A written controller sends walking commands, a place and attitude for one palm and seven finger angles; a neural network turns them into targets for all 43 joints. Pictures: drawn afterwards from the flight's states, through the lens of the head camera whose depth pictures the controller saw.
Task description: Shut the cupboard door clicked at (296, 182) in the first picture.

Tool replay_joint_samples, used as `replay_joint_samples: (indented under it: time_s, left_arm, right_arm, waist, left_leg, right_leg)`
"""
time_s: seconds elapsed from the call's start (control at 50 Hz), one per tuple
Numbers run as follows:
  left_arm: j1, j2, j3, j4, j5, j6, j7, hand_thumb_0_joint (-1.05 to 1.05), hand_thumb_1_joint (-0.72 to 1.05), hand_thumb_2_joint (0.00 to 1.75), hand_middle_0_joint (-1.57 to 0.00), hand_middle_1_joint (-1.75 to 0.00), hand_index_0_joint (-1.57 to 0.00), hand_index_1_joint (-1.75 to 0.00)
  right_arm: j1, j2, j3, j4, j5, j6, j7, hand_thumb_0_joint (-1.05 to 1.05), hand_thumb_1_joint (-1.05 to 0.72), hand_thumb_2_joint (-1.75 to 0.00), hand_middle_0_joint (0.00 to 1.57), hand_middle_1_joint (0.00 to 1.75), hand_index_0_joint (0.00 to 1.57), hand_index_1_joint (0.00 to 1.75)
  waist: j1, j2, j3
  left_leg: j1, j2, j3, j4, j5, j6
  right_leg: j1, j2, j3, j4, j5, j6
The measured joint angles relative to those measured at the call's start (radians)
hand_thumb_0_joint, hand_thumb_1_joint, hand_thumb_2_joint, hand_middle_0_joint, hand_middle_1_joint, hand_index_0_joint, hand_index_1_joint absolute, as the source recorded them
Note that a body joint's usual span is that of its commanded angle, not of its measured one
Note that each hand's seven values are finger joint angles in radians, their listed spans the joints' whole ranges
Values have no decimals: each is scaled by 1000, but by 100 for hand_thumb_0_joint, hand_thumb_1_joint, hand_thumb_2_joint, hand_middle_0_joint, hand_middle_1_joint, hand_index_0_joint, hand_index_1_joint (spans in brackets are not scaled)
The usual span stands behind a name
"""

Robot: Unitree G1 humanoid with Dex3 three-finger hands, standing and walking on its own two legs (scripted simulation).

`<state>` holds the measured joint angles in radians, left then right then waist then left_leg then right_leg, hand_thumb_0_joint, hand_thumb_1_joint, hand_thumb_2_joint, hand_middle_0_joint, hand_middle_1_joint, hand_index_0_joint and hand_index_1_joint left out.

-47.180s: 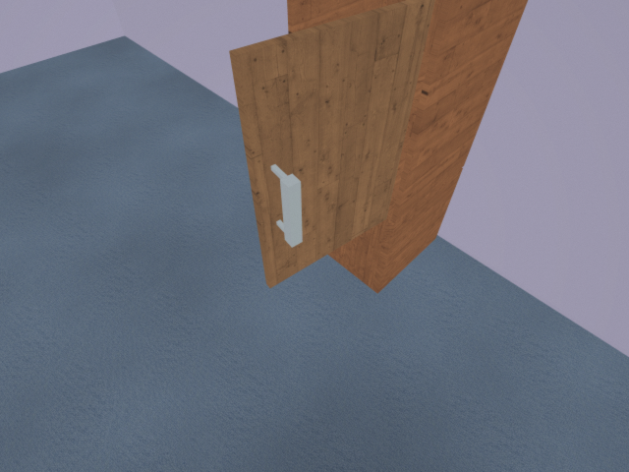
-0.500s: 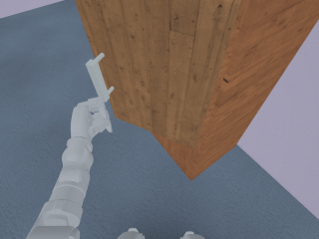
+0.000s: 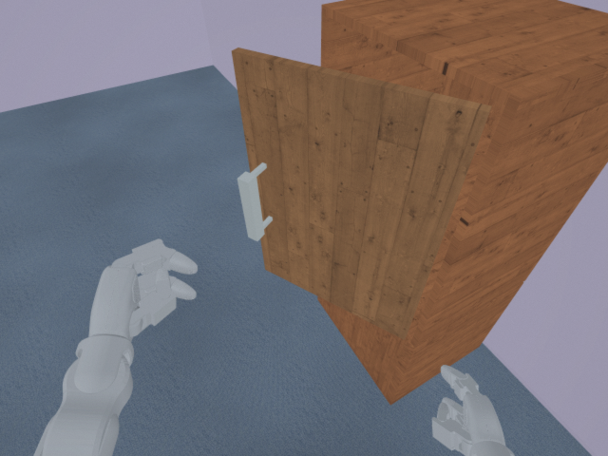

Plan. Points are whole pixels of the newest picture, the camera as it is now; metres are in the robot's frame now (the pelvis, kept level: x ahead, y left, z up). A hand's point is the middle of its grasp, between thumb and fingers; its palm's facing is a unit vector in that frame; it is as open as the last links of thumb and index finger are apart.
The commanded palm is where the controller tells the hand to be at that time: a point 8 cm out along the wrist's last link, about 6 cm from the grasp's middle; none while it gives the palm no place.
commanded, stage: draw the hand back to the body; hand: left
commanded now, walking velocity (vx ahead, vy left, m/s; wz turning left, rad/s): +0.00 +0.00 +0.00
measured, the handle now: (258, 202) +0.61 +0.16 -0.05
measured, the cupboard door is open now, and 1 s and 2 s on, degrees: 29 29 29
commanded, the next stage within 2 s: step back with the hand held close in 0.74 s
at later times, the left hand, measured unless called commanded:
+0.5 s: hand (34, 327) +0.19 +0.28 +0.17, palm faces +0.47 -0.77 -0.43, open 7.0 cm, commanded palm +0.14 +0.30 +0.18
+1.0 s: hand (63, 330) +0.19 +0.25 +0.16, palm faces +0.43 -0.79 -0.45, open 7.4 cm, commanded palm +0.14 +0.29 +0.18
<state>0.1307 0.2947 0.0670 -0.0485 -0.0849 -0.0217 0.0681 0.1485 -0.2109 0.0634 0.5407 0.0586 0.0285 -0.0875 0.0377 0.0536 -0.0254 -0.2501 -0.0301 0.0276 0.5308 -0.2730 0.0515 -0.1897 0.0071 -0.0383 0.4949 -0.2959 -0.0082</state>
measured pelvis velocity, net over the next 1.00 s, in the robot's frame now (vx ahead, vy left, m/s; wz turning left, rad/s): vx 0.00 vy -0.01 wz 0.00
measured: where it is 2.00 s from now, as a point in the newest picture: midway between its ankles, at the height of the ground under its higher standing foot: outside the picture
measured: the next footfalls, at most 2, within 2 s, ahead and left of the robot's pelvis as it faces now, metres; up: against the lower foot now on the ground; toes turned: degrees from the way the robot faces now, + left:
none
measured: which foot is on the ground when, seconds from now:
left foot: down 0.00-1.00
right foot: down 0.00-1.00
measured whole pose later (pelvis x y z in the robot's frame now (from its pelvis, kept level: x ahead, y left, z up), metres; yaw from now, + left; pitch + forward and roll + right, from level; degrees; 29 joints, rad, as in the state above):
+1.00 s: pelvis +0.00 -0.01 +0.01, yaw +0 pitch -1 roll -1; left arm 0.50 0.37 0.36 -0.35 -0.09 -0.10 0.10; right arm 0.19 -0.25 0.01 0.62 0.03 -0.04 -0.07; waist 0.03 0.10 -0.04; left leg -0.22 -0.01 0.01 0.47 -0.23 0.03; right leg -0.14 0.03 -0.05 0.39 -0.24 -0.03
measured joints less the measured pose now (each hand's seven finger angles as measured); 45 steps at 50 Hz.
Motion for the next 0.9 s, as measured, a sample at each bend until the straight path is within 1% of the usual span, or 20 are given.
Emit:
replay_joint_samples:
  time_s: [0.12,0.24,0.32,0.42,0.48,0.54,0.6,0.7,0.82,0.9]
  left_arm:
    - [133,19,61,-148,0,31,8,2,89,90,-77,-92,-76,-92]
    - [233,56,155,-254,0,43,17,2,89,90,-61,-74,-60,-74]
    - [288,75,218,-312,-2,36,27,2,89,90,-50,-62,-49,-62]
    - [353,99,287,-363,-6,13,35,2,89,90,-37,-47,-36,-47]
    - [349,85,293,-352,-2,4,41,2,89,90,-30,-41,-30,-41]
    - [325,58,275,-323,1,4,43,2,89,90,-26,-36,-26,-36]
    - [315,43,252,-308,1,9,40,2,89,90,-24,-34,-23,-34]
    - [332,58,240,-334,0,4,35,2,89,90,-22,-31,-21,-32]
    - [329,75,264,-343,-1,-14,36,2,89,90,-22,-31,-21,-31]
    - [329,73,277,-321,-6,-24,30,2,89,90,-21,-30,-21,-31]
  right_arm:
    - [16,9,12,21,-15,-19,14,1,-90,-90,21,30,20,30]
    - [40,-1,1,52,-23,-34,23,1,-90,-90,21,30,20,30]
    - [53,-14,-13,68,-23,-53,25,1,-90,-90,21,30,20,30]
    - [60,-25,-31,81,-22,-77,23,1,-90,-90,21,30,20,30]
    - [57,-34,-38,85,-21,-88,23,1,-90,-90,21,30,20,30]
    - [49,-39,-41,89,-23,-96,20,1,-90,-90,21,30,20,30]
    - [44,-35,-40,92,-25,-104,16,1,-90,-90,21,30,20,30]
    - [49,-22,-36,97,-27,-121,10,1,-90,-90,21,30,20,30]
    - [47,-22,-38,96,-26,-129,10,1,-90,-90,21,30,20,30]
    - [45,-25,-41,89,-25,-117,13,1,-90,-90,21,30,20,30]
  waist:
    - [8,14,10]
    - [17,20,17]
    - [23,25,16]
    - [28,32,8]
    - [31,36,12]
    - [32,35,23]
    - [31,27,27]
    - [25,12,16]
    - [20,23,16]
    - [14,34,19]
  left_leg:
    - [73,-9,4,-72,24,7]
    - [107,-13,3,-101,34,9]
    - [117,-13,3,-109,37,8]
    - [123,-11,3,-109,37,6]
    - [125,-12,-1,-111,41,5]
    - [123,-13,-4,-114,49,3]
    - [123,-10,-5,-117,55,-1]
    - [128,2,-4,-113,51,-10]
    - [135,12,-2,-111,48,-18]
    - [120,16,-4,-111,54,-20]
  right_leg:
    - [73,-8,6,-74,27,9]
    - [109,-10,5,-107,38,12]
    - [120,-10,5,-116,41,12]
    - [125,-8,6,-116,42,10]
    - [126,-9,2,-113,42,9]
    - [122,-10,-2,-107,43,6]
    - [117,-7,-3,-104,46,2]
    - [123,5,-1,-105,46,-8]
    - [133,15,1,-111,49,-15]
    - [120,19,-1,-114,55,-17]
